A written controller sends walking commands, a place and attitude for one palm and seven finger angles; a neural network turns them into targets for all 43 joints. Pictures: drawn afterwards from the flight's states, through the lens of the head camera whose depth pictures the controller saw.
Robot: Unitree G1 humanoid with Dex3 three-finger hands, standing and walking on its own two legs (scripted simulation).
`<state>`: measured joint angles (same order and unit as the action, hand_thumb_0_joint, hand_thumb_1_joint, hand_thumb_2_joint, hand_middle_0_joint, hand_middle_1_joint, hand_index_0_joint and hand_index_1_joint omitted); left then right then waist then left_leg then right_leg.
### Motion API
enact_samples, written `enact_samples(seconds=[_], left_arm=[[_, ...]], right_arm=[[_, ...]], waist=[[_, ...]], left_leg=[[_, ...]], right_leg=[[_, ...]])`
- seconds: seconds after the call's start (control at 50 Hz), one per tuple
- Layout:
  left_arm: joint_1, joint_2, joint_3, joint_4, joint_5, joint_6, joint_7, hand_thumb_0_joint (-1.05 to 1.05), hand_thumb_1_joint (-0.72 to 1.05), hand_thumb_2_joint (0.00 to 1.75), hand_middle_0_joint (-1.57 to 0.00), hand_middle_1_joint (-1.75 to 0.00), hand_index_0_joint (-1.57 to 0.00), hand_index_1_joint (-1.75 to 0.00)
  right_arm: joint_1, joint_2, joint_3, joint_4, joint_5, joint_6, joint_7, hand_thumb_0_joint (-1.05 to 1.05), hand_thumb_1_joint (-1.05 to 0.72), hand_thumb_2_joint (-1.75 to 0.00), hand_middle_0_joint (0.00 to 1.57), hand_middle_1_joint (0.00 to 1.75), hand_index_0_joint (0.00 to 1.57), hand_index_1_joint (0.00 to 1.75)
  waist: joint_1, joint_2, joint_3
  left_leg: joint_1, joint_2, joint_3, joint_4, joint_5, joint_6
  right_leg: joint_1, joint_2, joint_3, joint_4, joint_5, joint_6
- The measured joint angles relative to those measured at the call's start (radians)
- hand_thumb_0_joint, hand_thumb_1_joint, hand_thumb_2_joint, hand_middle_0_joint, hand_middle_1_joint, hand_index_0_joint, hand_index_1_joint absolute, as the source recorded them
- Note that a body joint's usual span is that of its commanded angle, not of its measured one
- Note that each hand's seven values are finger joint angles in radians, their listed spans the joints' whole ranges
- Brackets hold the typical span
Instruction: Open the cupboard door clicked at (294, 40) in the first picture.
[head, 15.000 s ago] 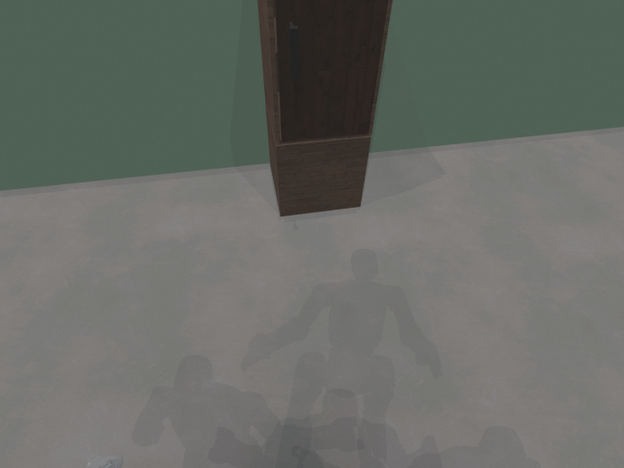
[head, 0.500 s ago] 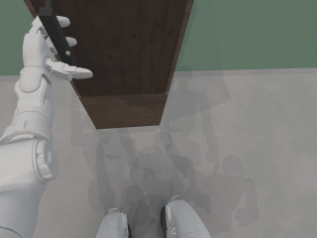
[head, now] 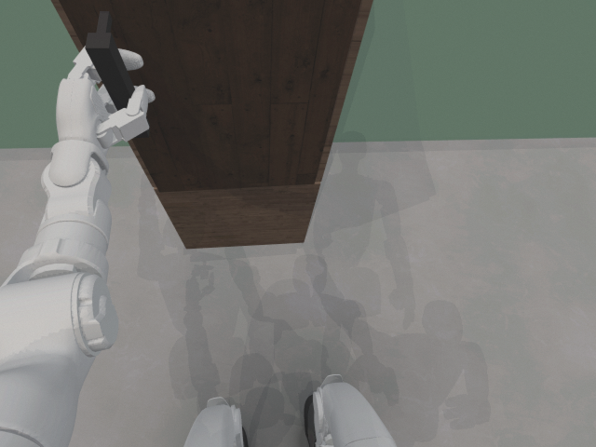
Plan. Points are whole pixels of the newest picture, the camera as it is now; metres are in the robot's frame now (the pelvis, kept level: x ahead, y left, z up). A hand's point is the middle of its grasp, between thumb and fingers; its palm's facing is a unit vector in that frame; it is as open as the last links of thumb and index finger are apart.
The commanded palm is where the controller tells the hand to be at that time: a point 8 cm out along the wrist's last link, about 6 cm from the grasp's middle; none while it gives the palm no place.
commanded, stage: close the thumb around the handle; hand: left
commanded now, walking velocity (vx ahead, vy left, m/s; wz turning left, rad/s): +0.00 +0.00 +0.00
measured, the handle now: (124, 80) +0.59 +0.17 +0.07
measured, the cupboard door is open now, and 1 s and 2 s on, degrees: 1 46 48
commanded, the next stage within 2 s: pull the door open along its arc in 0.04 s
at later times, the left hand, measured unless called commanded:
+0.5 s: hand (142, 140) +0.49 +0.14 +0.07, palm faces -0.06 -1.00 -0.01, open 6.2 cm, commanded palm +0.43 +0.19 +0.07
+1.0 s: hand (251, 250) +0.34 +0.02 +0.08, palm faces +0.24 -0.97 -0.02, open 6.7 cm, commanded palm +0.25 +0.08 +0.07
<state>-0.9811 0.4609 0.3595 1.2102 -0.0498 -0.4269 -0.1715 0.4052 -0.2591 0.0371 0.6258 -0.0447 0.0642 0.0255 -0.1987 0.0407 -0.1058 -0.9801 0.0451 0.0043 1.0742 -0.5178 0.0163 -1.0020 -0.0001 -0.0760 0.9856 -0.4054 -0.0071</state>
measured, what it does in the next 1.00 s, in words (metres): stands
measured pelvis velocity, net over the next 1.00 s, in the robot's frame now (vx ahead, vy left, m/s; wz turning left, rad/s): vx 0.02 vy -0.02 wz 0.01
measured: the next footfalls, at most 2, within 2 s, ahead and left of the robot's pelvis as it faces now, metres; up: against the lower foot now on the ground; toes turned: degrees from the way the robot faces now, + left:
none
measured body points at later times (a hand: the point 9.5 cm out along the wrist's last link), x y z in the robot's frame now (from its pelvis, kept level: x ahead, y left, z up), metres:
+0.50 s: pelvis +0.01 +0.00 +0.01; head +0.13 +0.01 +0.44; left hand +0.49 +0.20 +0.07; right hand +0.01 -0.25 -0.10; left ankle -0.02 +0.10 -0.66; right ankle +0.03 -0.12 -0.66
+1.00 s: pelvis +0.02 -0.02 +0.02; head +0.08 -0.03 +0.47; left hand +0.32 +0.07 +0.08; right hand +0.21 -0.22 -0.08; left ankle -0.02 +0.10 -0.66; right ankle +0.03 -0.12 -0.66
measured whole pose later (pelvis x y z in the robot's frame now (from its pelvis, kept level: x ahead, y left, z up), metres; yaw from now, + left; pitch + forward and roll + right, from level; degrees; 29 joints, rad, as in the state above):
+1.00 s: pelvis +0.02 -0.02 +0.02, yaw +1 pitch +14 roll +0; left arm -0.01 -0.11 -0.24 0.22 0.10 -0.25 0.52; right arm 0.16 -0.14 0.01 0.52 -0.07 0.04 0.06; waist -0.02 0.03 -0.14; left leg -0.66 0.03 0.03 0.92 -0.50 -0.01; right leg -0.73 -0.01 -0.05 0.92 -0.44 -0.03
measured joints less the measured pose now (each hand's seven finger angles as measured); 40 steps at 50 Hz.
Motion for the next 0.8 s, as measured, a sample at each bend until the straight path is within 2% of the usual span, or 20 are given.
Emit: enact_samples(seconds=[0.2,0.32,0.46,0.58,0.62,0.66,0.72,0.8], left_arm=[[-0.021,0.028,0.018,0.009,0.000,0.009,-0.035,0.01,0.68,0.80,-0.35,-1.33,-0.34,-1.34],[0.030,0.013,0.023,-0.052,-0.021,0.023,-0.041,0.01,0.69,0.78,-0.34,-1.33,-0.34,-1.34],[0.204,-0.068,-0.001,-0.223,-0.065,0.033,-0.032,0.01,0.68,0.74,-0.33,-1.33,-0.33,-1.34],[0.418,-0.179,-0.090,-0.436,-0.098,0.042,0.003,0.01,0.67,0.72,-0.32,-1.32,-0.32,-1.33],[0.496,-0.241,-0.133,-0.528,-0.103,0.049,0.071,0.01,0.67,0.72,-0.32,-1.32,-0.32,-1.32],[0.570,-0.315,-0.185,-0.618,-0.085,0.049,0.187,0.01,0.67,0.73,-0.31,-1.32,-0.32,-1.30],[0.665,-0.424,-0.262,-0.726,-0.036,0.049,0.358,0.02,0.66,0.73,-0.30,-1.33,-0.33,-1.28],[0.759,-0.539,-0.366,-0.813,0.055,0.059,0.559,0.02,0.65,0.73,-0.31,-1.32,-0.33,-1.28]], right_arm=[[-0.013,-0.007,0.002,-0.016,0.003,-0.004,-0.010,0.00,-0.91,-0.90,0.20,0.30,0.20,0.30],[-0.003,-0.006,-0.001,-0.032,0.010,0.004,-0.006,0.00,-0.91,-0.90,0.20,0.30,0.20,0.30],[0.012,0.002,-0.012,-0.056,0.028,0.021,0.005,0.01,-0.91,-0.90,0.20,0.30,0.20,0.30],[-0.001,0.010,-0.028,-0.074,0.044,0.017,0.018,0.01,-0.91,-0.90,0.20,0.30,0.20,0.30],[-0.013,0.014,-0.039,-0.077,0.042,0.005,0.024,0.01,-0.91,-0.90,0.20,0.30,0.20,0.30],[-0.032,0.019,-0.047,-0.079,0.034,-0.010,0.034,0.01,-0.91,-0.90,0.20,0.30,0.20,0.30],[-0.073,0.029,-0.053,-0.080,0.015,-0.024,0.048,0.01,-0.91,-0.90,0.20,0.30,0.20,0.30],[-0.135,0.053,-0.053,-0.085,-0.009,-0.033,0.053,0.01,-0.91,-0.90,0.20,0.30,0.20,0.30]], waist=[[-0.007,-0.002,0.003],[0.000,-0.002,0.000],[0.027,-0.002,-0.015],[0.064,-0.003,-0.032],[0.084,-0.001,-0.038],[0.102,0.001,-0.042],[0.126,-0.001,-0.043],[0.151,-0.008,-0.043]], left_leg=[[-0.023,0.003,0.001,0.017,-0.002,-0.001],[-0.009,0.007,0.014,0.005,0.001,0.001],[0.060,0.006,0.035,-0.047,0.009,0.004],[0.142,-0.001,0.047,-0.101,0.017,0.006],[0.166,-0.002,0.049,-0.114,0.017,0.005],[0.184,-0.005,0.049,-0.121,0.017,0.005],[0.207,-0.011,0.048,-0.124,0.015,0.003],[0.233,-0.017,0.043,-0.122,0.011,-0.002]], right_leg=[[-0.024,0.003,0.002,0.017,0.000,-0.002],[-0.017,0.007,0.014,0.007,0.006,-0.001],[0.039,0.009,0.035,-0.032,0.014,0.004],[0.113,0.005,0.046,-0.072,0.016,0.008],[0.135,0.005,0.049,-0.083,0.016,0.009],[0.152,0.002,0.049,-0.087,0.014,0.010],[0.173,-0.004,0.048,-0.081,0.005,0.010],[0.196,-0.011,0.043,-0.064,-0.011,0.004]])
